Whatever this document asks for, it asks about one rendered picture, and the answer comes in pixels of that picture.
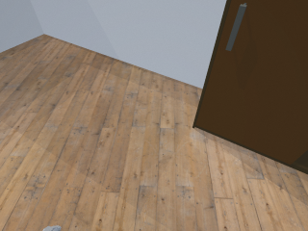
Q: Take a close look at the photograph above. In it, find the wardrobe door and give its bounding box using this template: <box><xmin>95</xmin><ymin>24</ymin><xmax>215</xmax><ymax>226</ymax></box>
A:
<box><xmin>295</xmin><ymin>150</ymin><xmax>308</xmax><ymax>167</ymax></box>
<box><xmin>195</xmin><ymin>0</ymin><xmax>308</xmax><ymax>165</ymax></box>

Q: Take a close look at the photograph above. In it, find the handle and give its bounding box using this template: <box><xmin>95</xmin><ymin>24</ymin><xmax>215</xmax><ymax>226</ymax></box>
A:
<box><xmin>225</xmin><ymin>3</ymin><xmax>247</xmax><ymax>51</ymax></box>

